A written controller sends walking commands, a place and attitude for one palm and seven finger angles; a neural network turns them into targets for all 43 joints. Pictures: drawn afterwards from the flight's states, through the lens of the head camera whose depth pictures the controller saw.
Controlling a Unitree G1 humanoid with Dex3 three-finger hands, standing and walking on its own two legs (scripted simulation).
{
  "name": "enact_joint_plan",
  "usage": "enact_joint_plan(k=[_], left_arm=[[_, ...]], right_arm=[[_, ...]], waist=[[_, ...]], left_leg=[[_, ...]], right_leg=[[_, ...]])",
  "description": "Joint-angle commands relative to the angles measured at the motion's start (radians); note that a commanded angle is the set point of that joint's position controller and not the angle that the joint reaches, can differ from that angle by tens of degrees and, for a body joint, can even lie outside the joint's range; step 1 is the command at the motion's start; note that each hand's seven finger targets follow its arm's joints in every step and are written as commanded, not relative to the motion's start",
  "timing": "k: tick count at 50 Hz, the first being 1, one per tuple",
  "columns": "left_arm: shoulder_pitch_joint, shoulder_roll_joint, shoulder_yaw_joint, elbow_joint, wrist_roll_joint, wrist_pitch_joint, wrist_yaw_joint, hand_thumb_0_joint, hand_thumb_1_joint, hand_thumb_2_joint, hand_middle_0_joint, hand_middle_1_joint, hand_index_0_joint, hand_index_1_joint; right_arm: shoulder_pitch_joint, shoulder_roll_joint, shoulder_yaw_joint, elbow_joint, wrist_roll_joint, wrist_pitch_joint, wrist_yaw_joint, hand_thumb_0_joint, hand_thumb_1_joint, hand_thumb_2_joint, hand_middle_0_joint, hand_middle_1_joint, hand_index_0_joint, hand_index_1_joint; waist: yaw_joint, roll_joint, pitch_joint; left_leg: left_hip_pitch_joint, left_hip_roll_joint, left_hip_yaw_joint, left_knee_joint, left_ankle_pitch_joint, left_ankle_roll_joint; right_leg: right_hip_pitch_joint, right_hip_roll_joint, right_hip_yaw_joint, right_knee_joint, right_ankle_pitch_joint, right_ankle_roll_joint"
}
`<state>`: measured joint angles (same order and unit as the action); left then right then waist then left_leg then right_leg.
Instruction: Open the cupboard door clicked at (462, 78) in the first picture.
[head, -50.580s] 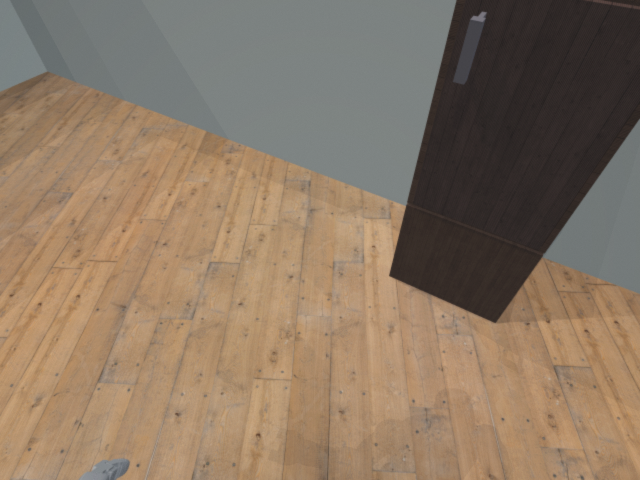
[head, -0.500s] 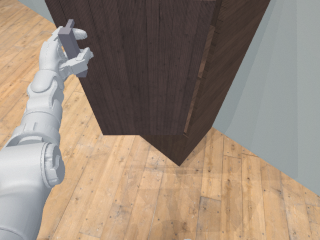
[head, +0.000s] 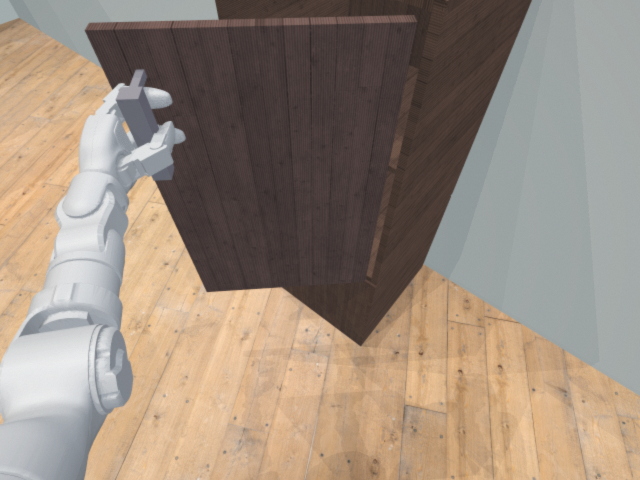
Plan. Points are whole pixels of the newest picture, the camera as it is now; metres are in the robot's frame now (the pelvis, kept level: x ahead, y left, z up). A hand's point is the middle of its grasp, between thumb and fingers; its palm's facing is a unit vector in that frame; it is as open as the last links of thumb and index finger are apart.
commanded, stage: pull the door open along its arc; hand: left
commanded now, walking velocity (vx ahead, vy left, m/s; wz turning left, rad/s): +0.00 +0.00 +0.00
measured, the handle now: (151, 126) +0.53 +0.19 +0.16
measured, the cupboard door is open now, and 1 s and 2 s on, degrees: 43 85 84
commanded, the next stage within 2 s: open thumb and fingers to let go in 0.70 s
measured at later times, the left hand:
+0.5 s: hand (212, 249) +0.32 +0.09 +0.16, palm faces +0.32 -0.94 +0.07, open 6.4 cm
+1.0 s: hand (260, 289) +0.28 +0.04 +0.16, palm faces +0.35 -0.94 +0.01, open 6.9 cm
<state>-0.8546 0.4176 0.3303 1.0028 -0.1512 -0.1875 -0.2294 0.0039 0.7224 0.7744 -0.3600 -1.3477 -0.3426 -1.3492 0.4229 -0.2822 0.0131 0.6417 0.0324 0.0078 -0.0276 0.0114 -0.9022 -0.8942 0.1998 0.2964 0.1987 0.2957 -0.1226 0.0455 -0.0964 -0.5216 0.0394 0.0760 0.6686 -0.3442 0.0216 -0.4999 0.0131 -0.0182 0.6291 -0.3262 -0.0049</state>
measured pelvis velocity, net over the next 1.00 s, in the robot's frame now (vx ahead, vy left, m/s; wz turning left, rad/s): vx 0.00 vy -0.04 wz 0.08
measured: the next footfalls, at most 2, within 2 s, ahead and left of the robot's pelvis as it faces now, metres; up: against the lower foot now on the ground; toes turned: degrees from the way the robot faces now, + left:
none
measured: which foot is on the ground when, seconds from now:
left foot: down 0.00-1.00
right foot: down 0.00-1.00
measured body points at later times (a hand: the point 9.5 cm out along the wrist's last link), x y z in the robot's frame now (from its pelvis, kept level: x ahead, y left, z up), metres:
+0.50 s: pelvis +0.01 -0.01 +0.01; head -0.01 -0.03 +0.46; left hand +0.30 +0.14 +0.16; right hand +0.23 -0.21 -0.06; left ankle -0.01 +0.10 -0.72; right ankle -0.02 -0.12 -0.72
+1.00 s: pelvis +0.00 -0.04 +0.01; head -0.03 -0.08 +0.46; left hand +0.25 +0.09 +0.16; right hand +0.20 -0.23 -0.09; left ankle -0.01 +0.10 -0.72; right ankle -0.02 -0.12 -0.72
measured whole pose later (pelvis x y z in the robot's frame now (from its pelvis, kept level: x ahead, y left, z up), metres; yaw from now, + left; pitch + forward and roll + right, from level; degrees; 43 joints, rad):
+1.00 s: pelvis +0.00 -0.04 +0.01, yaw +5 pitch -3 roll +0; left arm 0.03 -0.10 -0.23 -0.23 0.00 0.28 0.48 0.00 0.53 0.73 -0.36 -1.31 -0.35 -1.31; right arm 0.14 -0.19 0.03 0.64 -0.03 0.12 -0.01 0.02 -0.90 -0.89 0.20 0.30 0.20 0.30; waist 0.03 0.07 -0.02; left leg -0.18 0.04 -0.01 0.51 -0.27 -0.03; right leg -0.14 0.02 -0.10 0.51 -0.31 -0.06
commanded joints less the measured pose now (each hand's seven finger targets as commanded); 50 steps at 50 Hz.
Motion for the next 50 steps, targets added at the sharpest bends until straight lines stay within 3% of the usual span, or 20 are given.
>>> enact_joint_plan(k=[1,6,7,9,10,11,13,16,17,19,21,23,30,32,35,36,39,40,45,50], left_arm=[[-0.165,0.194,0.032,-0.330,-0.056,-0.028,-0.029,0.000,0.900,0.900,-0.400,-1.350,-0.400,-1.350],[0.101,0.126,0.011,-0.608,-0.085,0.045,-0.016,0.000,0.900,0.900,-0.400,-1.350,-0.400,-1.350],[0.149,0.096,-0.006,-0.653,-0.090,0.066,-0.010,0.000,0.900,0.900,-0.400,-1.350,-0.400,-1.350],[0.204,0.047,-0.034,-0.765,-0.093,0.103,0.006,0.000,0.900,0.900,-0.400,-1.350,-0.400,-1.350],[0.228,0.016,0.077,-0.841,-0.139,0.143,0.136,0.000,0.900,0.900,-0.400,-1.350,-0.400,-1.350],[0.266,-0.074,0.001,-0.902,-0.122,0.169,0.218,0.000,0.900,0.900,-0.400,-1.350,-0.400,-1.350],[0.378,-0.151,-0.061,-1.011,-0.062,0.223,0.334,0.000,0.900,0.900,-0.400,-1.350,-0.400,-1.350],[0.464,-0.224,-0.123,-1.164,0.012,0.291,0.489,0.000,0.900,0.900,-0.400,-1.350,-0.400,-1.350],[0.485,-0.261,-0.164,-1.229,0.034,0.316,0.531,0.000,0.900,0.900,-0.400,-1.350,-0.400,-1.350],[0.543,-0.346,-0.257,-1.313,0.078,0.368,0.591,0.000,0.900,0.900,-0.400,-1.350,-0.400,-1.350],[0.603,-0.374,-0.295,-1.367,0.111,0.402,0.643,0.000,0.900,0.900,-0.400,-1.350,-0.400,-1.350],[0.653,-0.436,-0.366,-1.435,0.129,0.426,0.676,0.000,0.900,0.900,-0.400,-1.350,-0.400,-1.350],[0.898,-0.503,-0.512,-1.592,0.196,0.442,0.678,0.000,0.900,0.900,-0.400,-1.350,-0.400,-1.350],[1.020,-0.516,-0.528,-1.626,0.180,0.442,0.667,0.000,0.900,0.900,-0.400,-1.350,-0.400,-1.350],[0.943,-0.549,-0.570,-1.638,0.167,0.438,0.678,0.000,0.900,0.900,-0.400,-1.350,-0.400,-1.350],[0.909,-0.570,-0.593,-1.642,0.170,0.439,0.689,0.000,0.900,0.900,-0.400,-1.350,-0.400,-1.350],[0.793,-0.553,-0.570,-1.572,0.174,0.436,0.722,0.000,0.900,0.900,-0.400,-1.350,-0.400,-1.350],[0.690,-0.533,-0.545,-1.528,0.175,0.432,0.733,0.000,0.900,0.900,-0.400,-1.350,-0.400,-1.350],[0.667,-0.536,-0.538,-1.468,0.167,0.405,0.721,0.000,0.550,0.750,-0.375,-1.313,-0.375,-1.313],[0.654,-0.540,-0.544,-1.459,0.172,0.373,0.700,0.000,0.200,0.600,-0.350,-1.275,-0.350,-1.275]], right_arm=[[0.010,-0.149,-0.056,-0.138,0.013,-0.031,-0.007,0.000,-0.900,-0.900,0.200,0.300,0.200,0.300],[-0.076,-0.126,-0.056,-0.189,0.027,-0.036,-0.001,0.000,-0.900,-0.900,0.200,0.300,0.200,0.300],[-0.101,-0.118,-0.051,-0.196,0.031,-0.039,0.001,0.000,-0.900,-0.900,0.200,0.300,0.200,0.300],[-0.137,-0.108,-0.049,-0.208,0.032,-0.044,0.003,0.000,-0.900,-0.900,0.200,0.300,0.200,0.300],[-0.181,-0.075,-0.046,-0.216,0.035,-0.055,0.008,0.000,-0.900,-0.900,0.200,0.300,0.200,0.300],[-0.207,-0.071,-0.043,-0.209,0.026,-0.064,0.014,0.000,-0.900,-0.900,0.200,0.300,0.200,0.300],[-0.240,-0.060,-0.041,-0.204,0.019,-0.064,0.029,0.000,-0.900,-0.900,0.200,0.300,0.200,0.300],[-0.295,-0.045,-0.040,-0.206,-0.006,-0.042,0.033,0.000,-0.900,-0.900,0.200,0.300,0.200,0.300],[-0.315,-0.034,-0.034,-0.209,-0.009,-0.031,0.036,0.000,-0.900,-0.900,0.200,0.300,0.200,0.300],[-0.345,-0.019,-0.029,-0.214,-0.019,-0.010,0.036,0.000,-0.900,-0.900,0.200,0.300,0.200,0.300],[-0.373,-0.012,-0.027,-0.211,-0.032,0.012,0.031,0.000,-0.900,-0.900,0.200,0.300,0.200,0.300],[-0.402,0.004,-0.020,-0.218,-0.039,0.030,0.034,0.000,-0.900,-0.900,0.200,0.300,0.200,0.300],[-0.451,0.036,-0.007,-0.245,-0.051,0.093,0.050,0.000,-0.900,-0.900,0.200,0.300,0.200,0.300],[-0.463,0.045,-0.004,-0.255,-0.049,0.102,0.057,0.000,-0.900,-0.900,0.200,0.300,0.200,0.300],[-0.486,0.044,0.003,-0.250,-0.049,0.098,0.058,0.000,-0.900,-0.900,0.200,0.300,0.200,0.300],[-0.493,0.044,0.004,-0.243,-0.049,0.094,0.060,0.000,-0.900,-0.900,0.200,0.300,0.200,0.300],[-0.502,0.040,0.006,-0.219,-0.053,0.076,0.047,0.000,-0.900,-0.900,0.200,0.300,0.200,0.300],[-0.500,0.038,0.009,-0.204,-0.054,0.070,0.036,0.000,-0.900,-0.900,0.200,0.300,0.200,0.300],[-0.492,0.042,0.005,-0.194,-0.059,0.050,0.017,0.000,-0.900,-0.900,0.200,0.300,0.200,0.300],[-0.481,0.042,-0.004,-0.191,-0.056,0.042,0.014,0.000,-0.900,-0.900,0.200,0.300,0.200,0.300]], waist=[[0.083,-0.041,-0.383],[0.130,-0.047,-0.359],[0.132,-0.034,-0.313],[0.136,-0.037,-0.303],[0.210,-0.051,-0.291],[0.189,-0.075,-0.262],[0.187,-0.038,-0.230],[0.187,-0.090,-0.233],[0.189,-0.074,-0.234],[0.179,-0.073,-0.209],[0.175,-0.122,-0.188],[0.173,-0.113,-0.159],[0.184,-0.087,-0.123],[0.192,-0.088,-0.102],[0.172,-0.115,-0.080],[0.168,-0.095,-0.067],[0.157,-0.143,-0.065],[0.146,-0.149,-0.051],[0.166,-0.177,-0.093],[0.168,-0.134,-0.098]], left_leg=[[0.257,-0.023,-0.047,-0.046,0.507,0.019],[0.299,-0.021,-0.029,-0.080,0.567,0.019],[0.302,-0.020,-0.029,-0.091,0.565,0.018],[0.328,-0.020,-0.029,-0.104,0.552,0.014],[0.295,-0.027,-0.028,-0.109,0.524,0.003],[0.303,-0.025,-0.028,-0.122,0.502,-0.001],[0.321,-0.018,-0.026,-0.137,0.503,-0.009],[0.350,-0.016,-0.031,-0.143,0.500,-0.012],[0.359,-0.015,-0.029,-0.154,0.488,-0.015],[0.383,-0.016,-0.031,-0.156,0.484,-0.015],[0.389,-0.018,-0.037,-0.158,0.465,-0.013],[0.395,-0.023,-0.039,-0.162,0.459,-0.012],[0.401,-0.032,-0.048,-0.148,0.468,-0.009],[0.393,-0.029,-0.050,-0.145,0.461,-0.010],[0.387,-0.034,-0.058,-0.130,0.417,-0.007],[0.393,-0.034,-0.061,-0.123,0.408,-0.007],[0.392,-0.047,-0.066,-0.119,0.346,-0.003],[0.388,-0.053,-0.068,-0.119,0.325,0.000],[0.405,-0.060,-0.070,-0.142,0.304,0.001],[0.421,-0.054,-0.064,-0.157,0.310,0.001]], right_leg=[[0.250,0.026,-0.020,-0.043,0.540,-0.015],[0.329,0.015,-0.024,-0.058,0.604,-0.012],[0.321,0.014,-0.025,-0.066,0.607,-0.011],[0.322,0.013,-0.030,-0.077,0.593,-0.011],[0.333,0.017,-0.042,-0.092,0.552,-0.011],[0.339,0.016,-0.051,-0.101,0.535,-0.008],[0.328,0.009,-0.053,-0.101,0.512,-0.010],[0.367,0.000,-0.050,-0.111,0.502,-0.011],[0.379,-0.005,-0.046,-0.116,0.501,-0.013],[0.385,-0.009,-0.045,-0.128,0.505,-0.016],[0.404,-0.012,-0.042,-0.150,0.504,-0.018],[0.409,-0.020,-0.036,-0.161,0.525,-0.020],[0.421,-0.027,-0.015,-0.157,0.587,-0.028],[0.417,-0.025,-0.019,-0.162,0.594,-0.028],[0.389,-0.029,-0.014,-0.169,0.569,-0.018],[0.371,-0.029,-0.013,-0.175,0.544,-0.021],[0.347,-0.041,0.002,-0.204,0.458,-0.009],[0.332,-0.048,0.011,-0.220,0.425,-0.005],[0.371,-0.061,0.027,-0.246,0.394,0.002],[0.382,-0.060,0.027,-0.250,0.390,-0.003]])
